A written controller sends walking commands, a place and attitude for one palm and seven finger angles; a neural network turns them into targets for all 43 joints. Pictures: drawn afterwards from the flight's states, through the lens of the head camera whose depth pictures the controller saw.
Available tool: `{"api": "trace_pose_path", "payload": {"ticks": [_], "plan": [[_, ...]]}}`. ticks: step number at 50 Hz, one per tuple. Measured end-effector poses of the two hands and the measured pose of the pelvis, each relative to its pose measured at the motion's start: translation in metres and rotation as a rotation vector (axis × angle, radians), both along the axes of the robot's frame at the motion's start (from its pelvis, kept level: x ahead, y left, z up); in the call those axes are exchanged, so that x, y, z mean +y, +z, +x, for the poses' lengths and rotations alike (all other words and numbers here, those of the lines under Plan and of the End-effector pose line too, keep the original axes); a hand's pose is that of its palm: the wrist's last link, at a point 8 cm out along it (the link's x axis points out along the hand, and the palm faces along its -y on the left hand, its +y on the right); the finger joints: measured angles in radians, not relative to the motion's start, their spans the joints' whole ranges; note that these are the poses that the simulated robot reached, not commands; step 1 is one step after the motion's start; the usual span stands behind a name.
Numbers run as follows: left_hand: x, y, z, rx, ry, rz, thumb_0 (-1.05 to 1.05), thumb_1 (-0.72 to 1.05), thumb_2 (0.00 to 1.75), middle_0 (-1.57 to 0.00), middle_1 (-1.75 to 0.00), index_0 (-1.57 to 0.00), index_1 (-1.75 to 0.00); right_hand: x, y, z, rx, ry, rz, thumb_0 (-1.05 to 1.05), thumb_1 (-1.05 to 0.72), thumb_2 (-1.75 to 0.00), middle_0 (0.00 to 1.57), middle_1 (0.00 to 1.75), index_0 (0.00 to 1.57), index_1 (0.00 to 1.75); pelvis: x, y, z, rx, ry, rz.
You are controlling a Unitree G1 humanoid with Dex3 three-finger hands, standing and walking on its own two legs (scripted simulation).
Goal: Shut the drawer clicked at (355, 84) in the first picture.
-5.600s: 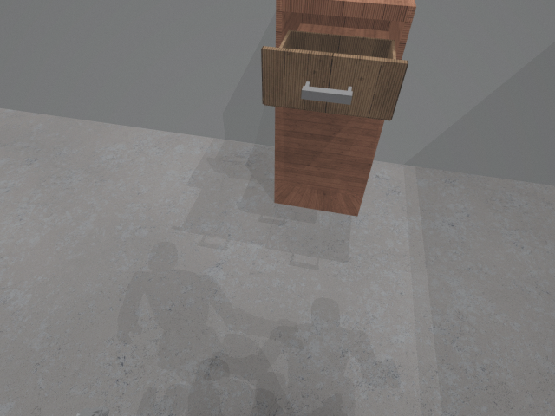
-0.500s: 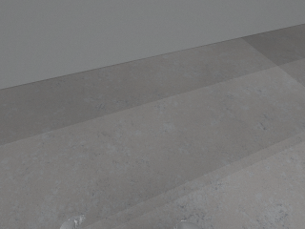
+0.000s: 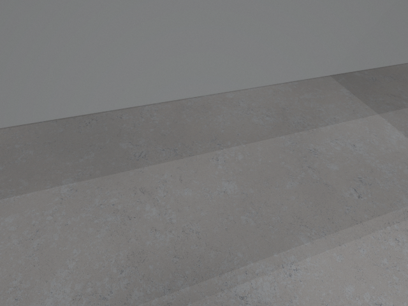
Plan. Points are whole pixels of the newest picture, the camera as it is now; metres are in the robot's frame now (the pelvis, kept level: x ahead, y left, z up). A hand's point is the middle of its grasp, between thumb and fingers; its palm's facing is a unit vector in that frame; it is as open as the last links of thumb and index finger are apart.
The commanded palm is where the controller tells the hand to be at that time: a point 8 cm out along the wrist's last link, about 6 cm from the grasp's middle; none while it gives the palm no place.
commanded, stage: turn to face it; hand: left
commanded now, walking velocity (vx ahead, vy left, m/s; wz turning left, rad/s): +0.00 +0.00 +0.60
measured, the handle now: out of the picture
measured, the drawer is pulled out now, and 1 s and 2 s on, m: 0.30 0.30 0.30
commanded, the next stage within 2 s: none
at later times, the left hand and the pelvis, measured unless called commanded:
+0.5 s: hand out of the picture +0.00 +0.24 -0.16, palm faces +0.28 -0.93 -0.24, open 7.4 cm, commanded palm none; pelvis -0.04 +0.01 +0.01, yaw +15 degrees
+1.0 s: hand out of the picture -0.11 +0.14 -0.14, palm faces +0.56 -0.78 -0.28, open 7.4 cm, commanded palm none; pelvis -0.04 -0.04 +0.01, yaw +34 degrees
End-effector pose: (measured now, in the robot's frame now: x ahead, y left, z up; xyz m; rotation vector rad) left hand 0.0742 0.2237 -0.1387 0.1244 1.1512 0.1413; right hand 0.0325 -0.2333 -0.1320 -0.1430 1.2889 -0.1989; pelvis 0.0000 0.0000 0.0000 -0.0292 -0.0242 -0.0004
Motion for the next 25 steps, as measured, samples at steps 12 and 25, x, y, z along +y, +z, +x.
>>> {"api": "trace_pose_path", "payload": {"ticks": [12,25], "plan": [[0.059,-0.002,-0.094,0.196,0.161,0.006,0.0,0.91,0.89,-0.2,-0.29,-0.2,-0.3,0.033,0.025,0.018,-0.021,0.142,-0.051,0.01,-0.91,-0.9,0.2,0.3,0.21,0.3,0.031,0.012,-0.02,0.037,0.105,-0.024],[0.06,0.015,-0.094,0.084,0.258,0.056,0.0,0.91,0.89,-0.19,-0.29,-0.2,-0.3,0.012,0.022,0.021,0.013,0.239,-0.051,0.01,-0.91,-0.9,0.2,0.3,0.21,0.3,0.015,0.014,-0.036,0.063,0.263,-0.025]]}}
